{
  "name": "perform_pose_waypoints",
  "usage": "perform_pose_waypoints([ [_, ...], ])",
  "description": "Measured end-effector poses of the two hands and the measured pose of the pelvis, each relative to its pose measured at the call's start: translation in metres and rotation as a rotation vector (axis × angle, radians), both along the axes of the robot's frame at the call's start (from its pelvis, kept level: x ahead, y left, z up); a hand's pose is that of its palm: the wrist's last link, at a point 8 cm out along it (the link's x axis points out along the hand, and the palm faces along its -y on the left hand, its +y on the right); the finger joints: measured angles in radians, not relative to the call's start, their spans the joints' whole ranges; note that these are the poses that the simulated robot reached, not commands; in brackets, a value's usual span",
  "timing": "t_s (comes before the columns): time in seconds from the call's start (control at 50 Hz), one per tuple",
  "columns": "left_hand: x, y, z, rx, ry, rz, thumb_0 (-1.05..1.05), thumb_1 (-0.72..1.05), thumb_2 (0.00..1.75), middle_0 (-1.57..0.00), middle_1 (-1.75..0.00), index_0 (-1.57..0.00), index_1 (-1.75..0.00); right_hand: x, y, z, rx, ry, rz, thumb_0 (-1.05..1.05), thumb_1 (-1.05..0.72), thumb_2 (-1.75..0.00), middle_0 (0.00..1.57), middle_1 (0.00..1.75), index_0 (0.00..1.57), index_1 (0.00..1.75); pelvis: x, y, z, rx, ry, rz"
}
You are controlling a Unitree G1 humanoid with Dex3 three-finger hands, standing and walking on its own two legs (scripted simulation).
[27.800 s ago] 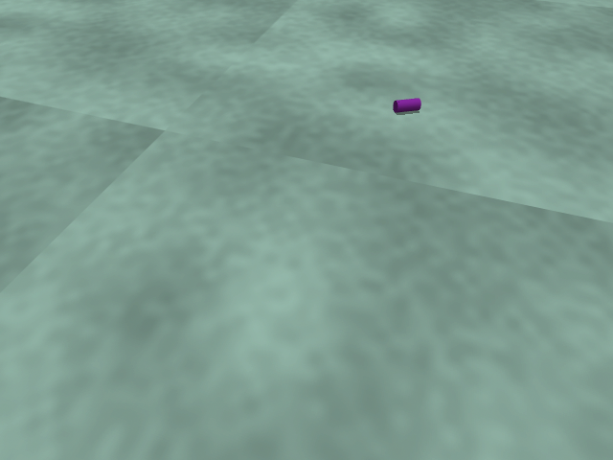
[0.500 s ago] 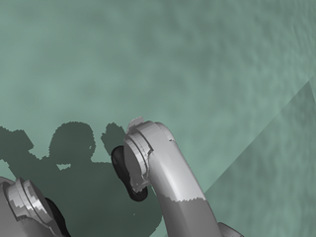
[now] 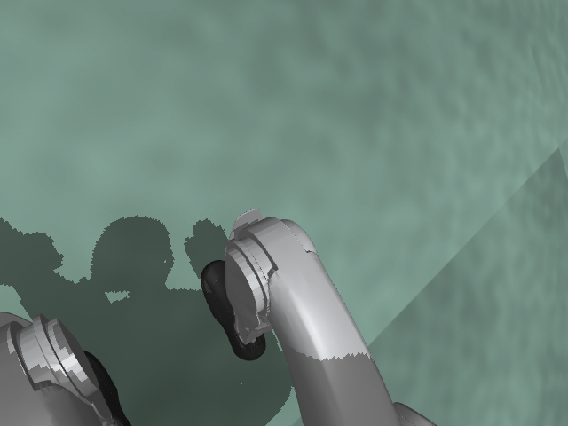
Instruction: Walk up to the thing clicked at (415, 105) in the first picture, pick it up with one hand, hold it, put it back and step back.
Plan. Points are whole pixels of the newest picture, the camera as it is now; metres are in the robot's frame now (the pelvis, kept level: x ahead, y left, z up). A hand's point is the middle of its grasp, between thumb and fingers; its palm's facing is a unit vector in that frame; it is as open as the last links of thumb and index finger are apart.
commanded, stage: withdraw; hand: left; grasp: from above
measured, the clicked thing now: out of the picture +0.47 +0.30 -0.29
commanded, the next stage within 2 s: home in 0.66 s
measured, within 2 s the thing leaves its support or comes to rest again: neither
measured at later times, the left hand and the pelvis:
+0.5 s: hand out of the picture +0.42 +0.29 -0.11, palm faces -0.48 -0.13 -0.87, open 14.1 cm; pelvis -0.01 -0.01 +0.03, yaw +8 degrees
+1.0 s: hand out of the picture +0.48 +0.27 -0.16, palm faces -0.30 -0.23 -0.93, open 12.7 cm; pelvis +0.01 -0.01 +0.01, yaw +7 degrees
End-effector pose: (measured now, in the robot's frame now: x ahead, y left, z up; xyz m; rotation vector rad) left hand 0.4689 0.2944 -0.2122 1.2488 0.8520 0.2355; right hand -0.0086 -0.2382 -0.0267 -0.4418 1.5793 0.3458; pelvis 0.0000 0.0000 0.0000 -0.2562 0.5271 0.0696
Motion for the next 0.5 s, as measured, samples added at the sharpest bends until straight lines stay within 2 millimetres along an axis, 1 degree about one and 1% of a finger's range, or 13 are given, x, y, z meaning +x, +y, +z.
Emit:
perform_pose_waypoints([
  [0.04, 0.006, 0.003, 0.009, -0.004, -0.033, 0.001, 0.0, -0.49, 1.01, -0.12, -0.98, -0.11, -0.99, 0.001, -0.001, 0.0, 0.001, 0.0, -0.011, 0.01, -0.91, -0.9, 0.2, 0.3, 0.2, 0.3, 0.001, -0.001, 0.001, 0.004, 0.009, 0.0],
  [0.08, 0.013, 0.007, 0.024, 0.002, -0.066, -0.02, 0.0, -0.5, 1.01, -0.12, -0.98, -0.1, -0.99, 0.004, -0.003, -0.002, 0.001, -0.005, -0.028, 0.01, -0.91, -0.9, 0.2, 0.3, 0.2, 0.3, 0.003, -0.001, 0.003, 0.008, 0.022, 0.001],
  [0.12, 0.018, 0.012, 0.044, 0.017, -0.094, -0.051, 0.0, -0.51, 1.01, -0.12, -0.98, -0.1, -0.99, 0.009, -0.006, -0.005, -0.003, -0.02, -0.056, 0.0, -0.91, -0.9, 0.2, 0.3, 0.2, 0.3, 0.006, -0.002, 0.005, 0.012, 0.041, 0.002],
  [0.16, 0.02, 0.019, 0.067, 0.039, -0.1, -0.09, 0.0, -0.52, 1.01, -0.11, -0.97, -0.09, -0.99, 0.016, -0.01, -0.01, -0.006, -0.046, -0.088, 0.0, -0.92, -0.91, 0.2, 0.3, 0.2, 0.3, 0.009, -0.002, 0.007, 0.016, 0.063, 0.003],
  [0.22, 0.011, 0.033, 0.099, 0.086, -0.042, -0.148, 0.0, -0.52, 1.01, -0.11, -0.97, -0.09, -0.99, 0.032, -0.017, -0.022, -0.005, -0.097, -0.123, 0.0, -0.92, -0.91, 0.2, 0.3, 0.2, 0.3, 0.012, -0.001, 0.009, 0.027, 0.08, 0.01],
  [0.28, -0.007, 0.042, 0.12, 0.111, 0.056, -0.213, 0.0, -0.52, 1.01, -0.11, -0.97, -0.08, -0.99, 0.052, -0.022, -0.034, 0.002, -0.158, -0.136, 0.0, -0.92, -0.91, 0.2, 0.3, 0.2, 0.3, 0.01, 0.001, 0.013, 0.048, 0.068, 0.023],
  [0.34, -0.025, 0.034, 0.134, 0.057, 0.113, -0.295, 0.0, -0.53, 1.02, -0.1, -0.98, -0.08, -1.0, 0.075, -0.023, -0.042, 0.012, -0.215, -0.12, 0.0, -0.92, -0.91, 0.2, 0.3, 0.2, 0.3, 0.003, 0.001, 0.018, 0.071, 0.048, 0.041],
  [0.4, -0.039, 0.016, 0.142, -0.017, 0.13, -0.402, 0.0, -0.53, 1.03, -0.1, -0.99, -0.07, -1.01, 0.096, -0.023, -0.044, 0.005, -0.265, -0.082, 0.0, -0.91, -0.9, 0.2, 0.3, 0.2, 0.3, -0.004, -0.002, 0.025, 0.091, 0.032, 0.056],
  [0.46, -0.045, 0.001, 0.15, -0.037, 0.105, -0.517, 0.0, -0.53, 1.04, -0.1, -1.0, -0.07, -1.02, 0.115, -0.026, -0.042, -0.031, -0.315, -0.054, 0.0, -0.91, -0.9, 0.2, 0.3, 0.2, 0.3, -0.01, -0.005, 0.029, 0.104, 0.021, 0.067],
  [0.5, -0.044, -0.002, 0.156, -0.014, 0.073, -0.571, 0.0, -0.54, 1.04, -0.1, -1.0, -0.07, -1.02, 0.125, -0.029, -0.041, -0.062, -0.344, -0.045, 0.0, -0.91, -0.9, 0.2, 0.3, 0.2, 0.3, -0.012, -0.008, 0.029, 0.11, 0.018, 0.072],
])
